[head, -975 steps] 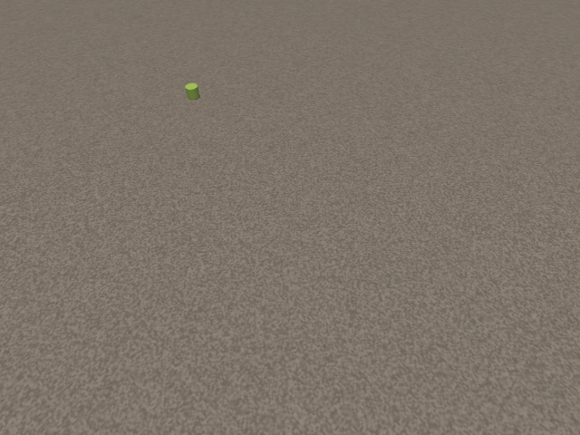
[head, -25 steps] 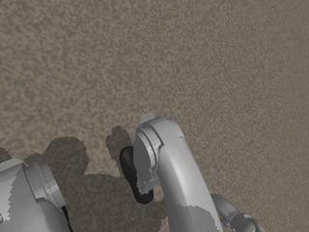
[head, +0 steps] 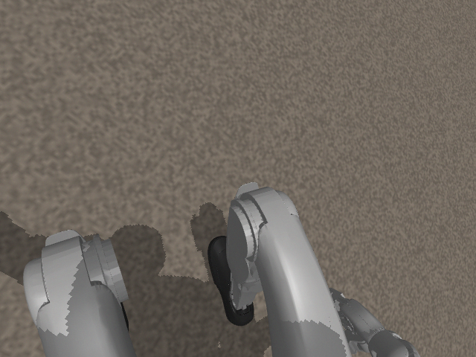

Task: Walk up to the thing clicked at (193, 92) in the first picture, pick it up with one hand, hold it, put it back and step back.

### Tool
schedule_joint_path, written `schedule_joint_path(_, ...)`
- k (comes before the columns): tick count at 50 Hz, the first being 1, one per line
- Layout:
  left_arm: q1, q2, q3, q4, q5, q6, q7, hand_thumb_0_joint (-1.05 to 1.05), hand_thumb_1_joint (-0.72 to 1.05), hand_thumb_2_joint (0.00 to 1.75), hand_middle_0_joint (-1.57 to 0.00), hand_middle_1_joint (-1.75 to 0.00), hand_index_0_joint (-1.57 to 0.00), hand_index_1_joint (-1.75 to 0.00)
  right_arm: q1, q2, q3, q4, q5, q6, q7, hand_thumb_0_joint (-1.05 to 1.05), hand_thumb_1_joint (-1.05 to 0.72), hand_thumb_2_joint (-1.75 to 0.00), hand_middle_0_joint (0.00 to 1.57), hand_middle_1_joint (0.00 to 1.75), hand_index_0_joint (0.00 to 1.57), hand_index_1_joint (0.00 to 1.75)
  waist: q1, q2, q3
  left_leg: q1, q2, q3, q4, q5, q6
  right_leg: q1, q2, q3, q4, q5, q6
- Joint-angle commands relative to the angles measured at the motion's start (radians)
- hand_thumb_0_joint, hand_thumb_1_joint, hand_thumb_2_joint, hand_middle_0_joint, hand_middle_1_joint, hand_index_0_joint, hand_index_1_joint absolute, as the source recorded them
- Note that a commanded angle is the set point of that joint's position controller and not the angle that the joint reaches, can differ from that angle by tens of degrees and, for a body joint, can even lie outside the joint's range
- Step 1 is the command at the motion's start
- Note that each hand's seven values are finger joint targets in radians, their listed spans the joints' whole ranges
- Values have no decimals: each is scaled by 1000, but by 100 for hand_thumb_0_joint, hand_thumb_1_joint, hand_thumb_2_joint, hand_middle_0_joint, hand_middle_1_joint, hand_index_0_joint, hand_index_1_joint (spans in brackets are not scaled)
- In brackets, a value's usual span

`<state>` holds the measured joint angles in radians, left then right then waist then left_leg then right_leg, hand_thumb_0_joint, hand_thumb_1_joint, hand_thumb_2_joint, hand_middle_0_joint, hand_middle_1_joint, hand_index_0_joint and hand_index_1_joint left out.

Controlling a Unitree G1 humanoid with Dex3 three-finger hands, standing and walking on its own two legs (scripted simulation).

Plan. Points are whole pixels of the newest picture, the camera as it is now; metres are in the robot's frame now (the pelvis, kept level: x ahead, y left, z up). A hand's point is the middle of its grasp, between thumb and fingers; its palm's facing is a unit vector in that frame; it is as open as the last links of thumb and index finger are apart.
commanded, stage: settle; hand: left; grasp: from above
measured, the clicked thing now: out of the picture +0.47 +0.38 -0.22
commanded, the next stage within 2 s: lift in 0.40 s
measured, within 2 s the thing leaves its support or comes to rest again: neither
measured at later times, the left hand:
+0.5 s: hand out of the picture +0.45 +0.38 -0.13, palm faces -0.44 -0.09 -0.89, open 10.1 cm
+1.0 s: hand out of the picture +0.40 +0.38 -0.04, palm faces -0.47 -0.13 -0.87, open 10.0 cm
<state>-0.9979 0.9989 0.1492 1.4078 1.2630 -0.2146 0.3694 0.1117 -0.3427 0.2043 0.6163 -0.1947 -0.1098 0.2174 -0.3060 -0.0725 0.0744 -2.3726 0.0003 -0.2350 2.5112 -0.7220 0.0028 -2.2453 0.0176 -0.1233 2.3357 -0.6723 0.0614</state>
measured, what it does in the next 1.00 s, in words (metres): rises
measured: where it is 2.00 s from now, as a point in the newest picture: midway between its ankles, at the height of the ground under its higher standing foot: (179, 322)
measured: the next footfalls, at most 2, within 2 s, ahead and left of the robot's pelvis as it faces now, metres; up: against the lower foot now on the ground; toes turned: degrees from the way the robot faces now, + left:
none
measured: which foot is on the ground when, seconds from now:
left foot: down 0.00-1.00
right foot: down 0.00-1.00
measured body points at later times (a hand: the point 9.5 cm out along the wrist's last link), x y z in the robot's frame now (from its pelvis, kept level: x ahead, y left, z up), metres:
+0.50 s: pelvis -0.01 +0.00 +0.02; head +0.23 +0.11 +0.38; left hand +0.47 +0.38 -0.08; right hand +0.07 -0.28 -0.06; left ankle +0.06 +0.12 -0.28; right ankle +0.11 -0.13 -0.28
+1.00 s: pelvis -0.01 +0.00 +0.08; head +0.21 +0.09 +0.46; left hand +0.42 +0.38 +0.01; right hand +0.10 -0.27 -0.03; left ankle +0.06 +0.12 -0.28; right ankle +0.11 -0.13 -0.28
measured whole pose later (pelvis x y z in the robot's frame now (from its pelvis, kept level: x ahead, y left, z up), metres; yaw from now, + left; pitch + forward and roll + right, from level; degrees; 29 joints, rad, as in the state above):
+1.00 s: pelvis -0.01 +0.00 +0.08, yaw +7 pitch +36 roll -9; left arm -0.79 0.78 0.09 0.99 1.10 -0.20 0.01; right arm 0.19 -0.29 0.04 0.62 -0.05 0.09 0.09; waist -0.18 0.04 -0.11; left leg -2.19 0.00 -0.11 2.21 -0.65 0.02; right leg -2.10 -0.03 -0.04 2.11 -0.64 0.06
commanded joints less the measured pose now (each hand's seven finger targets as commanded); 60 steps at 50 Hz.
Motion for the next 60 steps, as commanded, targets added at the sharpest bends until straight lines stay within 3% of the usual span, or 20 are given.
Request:
schedule_joint_path(1, -296, 225, -5, -191, -36, 21, -13, 0, 55, 91, -77, -112, -86, -102, 218, -292, -120, 10, 28, 25, -12, 0, -90, -90, 20, 30, 20, 30, -9, 555, -722, 602, 24, 105, -313, 283, -4, 288, 34, -102, -181, 271, -97)
schedule_joint_path(2, -283, 218, -8, -182, -38, 23, -28, 0, 54, 89, -76, -111, -86, -101, 217, -292, -128, 4, 35, 33, -15, 0, -90, -90, 20, 30, 20, 30, 2, 535, -719, 585, 20, 109, -312, 271, -1, 277, 33, -98, -185, 259, -101)
schedule_joint_path(3, -288, 214, -10, -178, -37, 25, -42, 0, 54, 90, -76, -110, -86, -101, 226, -291, -127, -5, 37, 40, -15, 0, -90, -90, 20, 30, 20, 30, -14, 509, -711, 577, 18, 112, -307, 281, 3, 298, 30, -94, -192, 272, -97)
schedule_joint_path(8, -317, 169, -32, -224, -55, 10, -105, 0, 52, 90, -75, -112, -84, -103, 237, -281, -140, -11, 55, 73, -37, 0, -90, -90, 20, 30, 20, 30, -9, 455, -707, 566, 6, 120, -324, 251, 8, 299, 22, -81, -222, 244, -100)
schedule_joint_path(10, -324, 210, -13, -252, -45, 1, -118, 0, 52, 89, -74, -114, -84, -103, 239, -278, -147, -15, 61, 86, -47, 0, -90, -90, 20, 30, 20, 30, 10, 462, -748, 589, 6, 127, -332, 259, 7, 315, 21, -75, -225, 248, -98)
schedule_joint_path(19, -360, 232, 16, -320, -31, -22, -133, 0, 54, 97, -76, -116, -85, -107, 250, -262, -160, -22, 71, 127, -85, 0, -90, -90, 20, 30, 20, 30, 30, 513, -803, 653, -3, 137, -358, 295, 2, 294, 14, -63, -239, 254, -109)
schedule_joint_path(20, -357, 229, 15, -311, -27, -21, -135, 0, 56, 96, -77, -116, -86, -107, 261, -262, -160, -24, 69, 129, -87, 0, -90, -89, 20, 30, 20, 30, 20, 505, -792, 647, -6, 135, -362, 283, 2, 296, 14, -64, -246, 242, -111)
schedule_joint_path(25, -360, 225, 10, -301, -40, -12, -147, 0, 54, 97, -81, -116, -89, -107, 266, -254, -162, -16, 73, 139, -97, 0, -92, -91, 20, 30, 20, 30, 27, 480, -786, 613, -8, 156, -378, 246, 11, 315, 12, -51, -271, 218, -109)
schedule_joint_path(26, -350, 215, 5, -300, -46, -8, -154, 0, 50, 96, -73, -111, -81, -102, 268, -249, -161, -18, 73, 139, -99, 0, -88, -89, 20, 30, 20, 30, 25, 486, -785, 624, -5, 154, -387, 239, 11, 315, 12, -53, -275, 212, -107)
schedule_joint_path(32, -308, 209, 18, -368, -93, 22, -202, 0, 54, 89, -77, -111, -86, -101, 281, -238, -186, -21, 93, 152, -106, 0, -91, -90, 20, 30, 20, 30, 69, 502, -878, 684, -7, 160, -441, 267, 11, 362, 6, -37, -294, 234, -107)
schedule_joint_path(37, -254, 186, 24, -447, -117, 29, -248, 0, 56, 89, -79, -109, -88, -99, 289, -234, -214, -13, 110, 169, -114, 0, -90, -90, 20, 30, 20, 30, 85, 487, -880, 729, -12, 161, -469, 302, 13, 370, -1, -23, -325, 247, -110)
schedule_joint_path(42, -199, 158, 36, -555, -158, 20, -282, 0, 58, 95, -81, -109, -90, -101, 278, -213, -241, -24, 128, 181, -125, 0, -90, -90, 20, 30, 20, 30, 118, 453, -922, 764, -12, 164, -536, 250, 21, 403, -6, -1, -372, 214, -108)
schedule_joint_path(43, -183, 132, 23, -556, -165, 20, -290, 0, 59, 95, -82, -109, -90, -101, 278, -210, -245, -25, 130, 182, -127, 0, -90, -90, 20, 30, 20, 30, 109, 447, -893, 765, -14, 158, -547, 242, 19, 398, -7, 0, -385, 207, -110)
schedule_joint_path(46, -164, 116, 12, -633, -180, 13, -308, 0, 57, 96, -81, -110, -89, -101, 272, -188, -251, -35, 142, 185, -136, 0, -90, -90, 20, 30, 20, 30, 123, 439, -949, 795, -5, 157, -598, 206, 29, 455, -2, 10, -411, 206, -98)
schedule_joint_path(48, -109, 117, 25, -650, -195, 16, -312, 0, 58, 97, -80, -111, -88, -103, 260, -184, -259, -40, 150, 186, -142, 0, -90, -90, 20, 30, 20, 30, 144, 420, -956, 810, -6, 153, -631, 198, 31, 487, -3, 14, -431, 207, -94)
schedule_joint_path(50, -99, 69, -1, -692, -214, 16, -319, 0, 57, 97, -80, -111, -88, -102, 253, -175, -265, -44, 157, 185, -148, 0, -90, -90, 20, 30, 20, 30, 139, 409, -951, 840, -2, 141, -670, 184, 31, 499, -3, 14, -457, 205, -92)
schedule_joint_path(60, 62, -4, -15, -865, -280, 67, -337, 0, 54, 94, -75, -108, -84, -100, 193, -144, -282, -55, 187, 177, -189, 0, -89, -90, 20, 30, 20, 30, 174, 377, -906, 1056, 13, 121, -864, 219, 24, 665, -4, 28, -620, 229, -81)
